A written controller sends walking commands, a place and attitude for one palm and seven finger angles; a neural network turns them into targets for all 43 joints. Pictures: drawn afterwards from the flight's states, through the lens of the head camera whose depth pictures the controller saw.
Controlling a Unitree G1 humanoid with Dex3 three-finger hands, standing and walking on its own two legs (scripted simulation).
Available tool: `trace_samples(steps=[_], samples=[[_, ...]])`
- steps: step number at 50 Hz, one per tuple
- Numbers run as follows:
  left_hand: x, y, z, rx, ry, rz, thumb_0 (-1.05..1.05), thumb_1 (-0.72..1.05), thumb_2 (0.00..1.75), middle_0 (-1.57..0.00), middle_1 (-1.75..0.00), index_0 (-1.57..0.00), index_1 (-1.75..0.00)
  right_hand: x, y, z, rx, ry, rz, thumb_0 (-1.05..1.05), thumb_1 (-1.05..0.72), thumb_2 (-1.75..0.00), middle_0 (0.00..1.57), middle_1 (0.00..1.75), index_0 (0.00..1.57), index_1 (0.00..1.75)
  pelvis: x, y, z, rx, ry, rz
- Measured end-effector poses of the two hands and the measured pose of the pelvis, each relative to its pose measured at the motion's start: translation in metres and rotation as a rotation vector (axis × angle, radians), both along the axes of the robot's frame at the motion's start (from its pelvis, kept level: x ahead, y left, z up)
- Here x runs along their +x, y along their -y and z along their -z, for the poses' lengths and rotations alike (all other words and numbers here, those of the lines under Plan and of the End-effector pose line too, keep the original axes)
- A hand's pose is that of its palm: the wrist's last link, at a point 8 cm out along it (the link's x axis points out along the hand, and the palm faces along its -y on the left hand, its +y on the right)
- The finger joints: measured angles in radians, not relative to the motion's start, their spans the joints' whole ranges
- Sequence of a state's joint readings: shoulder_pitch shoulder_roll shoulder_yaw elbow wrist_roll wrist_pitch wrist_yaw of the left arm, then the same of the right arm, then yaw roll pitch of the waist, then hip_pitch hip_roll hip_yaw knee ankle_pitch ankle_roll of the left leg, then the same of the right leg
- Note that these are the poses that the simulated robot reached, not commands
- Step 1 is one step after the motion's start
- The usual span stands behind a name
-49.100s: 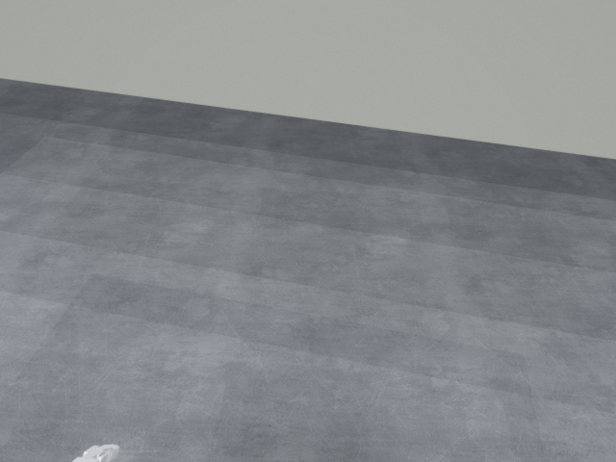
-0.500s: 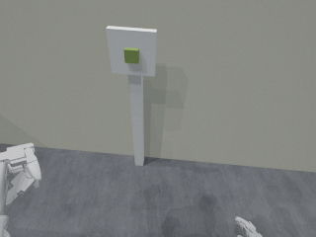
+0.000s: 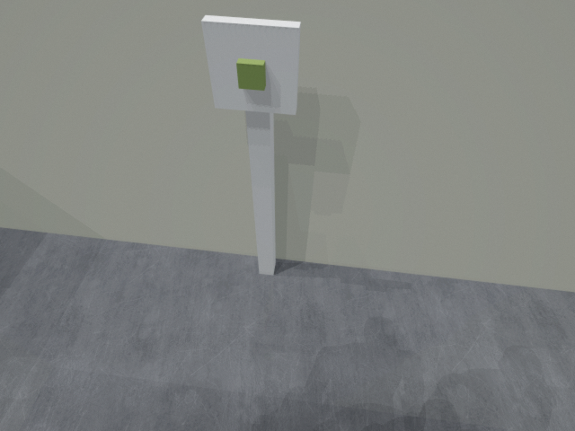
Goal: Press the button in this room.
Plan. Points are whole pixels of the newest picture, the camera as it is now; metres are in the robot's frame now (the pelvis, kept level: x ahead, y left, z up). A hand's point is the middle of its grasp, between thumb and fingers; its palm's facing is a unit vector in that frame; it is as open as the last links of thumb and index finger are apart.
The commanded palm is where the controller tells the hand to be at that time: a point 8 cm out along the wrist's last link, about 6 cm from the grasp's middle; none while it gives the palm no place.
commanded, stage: let the arm hang, fingers relaxed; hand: left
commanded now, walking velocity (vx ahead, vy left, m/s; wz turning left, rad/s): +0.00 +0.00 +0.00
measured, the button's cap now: (251, 73) +0.76 +0.13 +0.11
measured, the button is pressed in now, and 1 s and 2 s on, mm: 0 0 0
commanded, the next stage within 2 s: stand and wait in 0.58 s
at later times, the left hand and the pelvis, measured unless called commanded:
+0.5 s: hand out of the picture -0.01 +0.17 -0.18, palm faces +0.04 -0.98 -0.17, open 7.3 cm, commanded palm none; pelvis -0.01 +0.01 +0.00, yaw -1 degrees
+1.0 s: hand out of the picture +0.02 +0.19 -0.17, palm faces +0.03 -0.97 -0.23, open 7.4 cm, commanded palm none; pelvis +0.01 +0.00 +0.00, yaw -1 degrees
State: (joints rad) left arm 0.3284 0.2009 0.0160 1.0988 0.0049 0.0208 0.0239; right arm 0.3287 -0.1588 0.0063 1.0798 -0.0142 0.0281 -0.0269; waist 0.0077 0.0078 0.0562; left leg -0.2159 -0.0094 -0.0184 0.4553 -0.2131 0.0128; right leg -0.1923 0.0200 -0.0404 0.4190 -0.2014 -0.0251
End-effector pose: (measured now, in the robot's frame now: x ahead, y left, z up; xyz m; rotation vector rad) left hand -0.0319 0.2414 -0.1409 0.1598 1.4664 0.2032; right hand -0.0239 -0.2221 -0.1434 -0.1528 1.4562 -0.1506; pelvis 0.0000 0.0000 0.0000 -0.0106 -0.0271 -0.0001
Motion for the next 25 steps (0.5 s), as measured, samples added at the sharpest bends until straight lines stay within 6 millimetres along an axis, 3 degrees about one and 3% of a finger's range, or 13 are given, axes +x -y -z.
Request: trace_samples(steps=[5, 11, 19, 25], samples=[[-0.009, 0.007, 0.0, -0.016, -0.025, -0.007, 0.01, 0.91, 0.9, -0.45, -0.61, -0.46, -0.6, -0.015, -0.012, 0.003, 0.025, -0.027, 0.019, 0.01, -0.91, -0.9, 0.2, 0.3, 0.2, 0.3, -0.002, -0.003, -0.001, 0.003, 0.008, 0.003], [-0.001, 0.018, 0.004, -0.044, 0.009, -0.003, 0.0, 0.91, 0.9, -0.29, -0.42, -0.3, -0.41, -0.02, -0.025, 0.006, 0.049, -0.015, 0.035, 0.01, -0.91, -0.9, 0.2, 0.3, 0.2, 0.3, -0.005, -0.006, 0.0, 0.005, 0.012, 0.007], [0.017, 0.027, 0.009, -0.069, 0.067, 0.009, 0.0, 0.91, 0.9, -0.21, -0.32, -0.22, -0.32, -0.018, -0.035, 0.007, 0.06, 0.013, 0.052, 0.0, -0.91, -0.9, 0.2, 0.3, 0.2, 0.3, -0.007, -0.007, 0.0, 0.005, 0.011, 0.01], [0.017, 0.022, 0.008, -0.061, 0.062, 0.008, 0.0, 0.91, 0.9, -0.2, -0.31, -0.2, -0.3, -0.02, -0.035, 0.006, 0.055, 0.008, 0.058, 0.0, -0.9, -0.9, 0.2, 0.3, 0.2, 0.3, -0.007, -0.008, 0.001, 0.005, 0.003, 0.011]])
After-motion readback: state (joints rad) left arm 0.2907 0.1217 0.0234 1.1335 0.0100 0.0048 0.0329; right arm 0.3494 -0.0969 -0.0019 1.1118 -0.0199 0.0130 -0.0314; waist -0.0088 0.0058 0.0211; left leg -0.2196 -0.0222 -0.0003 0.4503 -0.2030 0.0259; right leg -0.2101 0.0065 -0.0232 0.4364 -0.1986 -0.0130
